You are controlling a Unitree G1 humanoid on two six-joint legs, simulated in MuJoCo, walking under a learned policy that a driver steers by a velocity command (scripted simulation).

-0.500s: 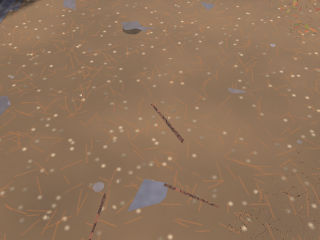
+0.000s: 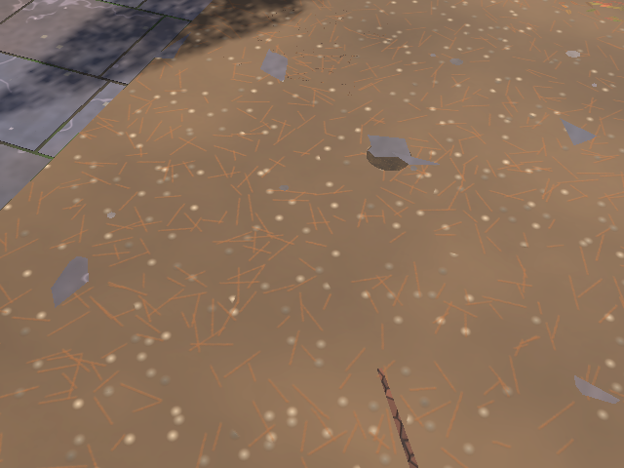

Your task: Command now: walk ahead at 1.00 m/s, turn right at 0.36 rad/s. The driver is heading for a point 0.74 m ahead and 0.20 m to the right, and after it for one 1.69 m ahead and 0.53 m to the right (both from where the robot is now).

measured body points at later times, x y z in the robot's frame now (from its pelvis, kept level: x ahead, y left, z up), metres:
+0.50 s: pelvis +0.45 -0.02 -0.01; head +0.46 -0.03 +0.44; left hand +0.75 +0.15 -0.07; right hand +0.31 -0.30 -0.12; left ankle +0.35 +0.13 -0.74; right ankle +0.52 -0.16 -0.66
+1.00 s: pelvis +0.80 -0.21 -0.01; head +0.83 -0.23 +0.44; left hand +1.05 -0.06 -0.12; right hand +0.80 -0.52 -0.09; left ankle +1.04 -0.24 -0.70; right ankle +0.70 -0.19 -0.74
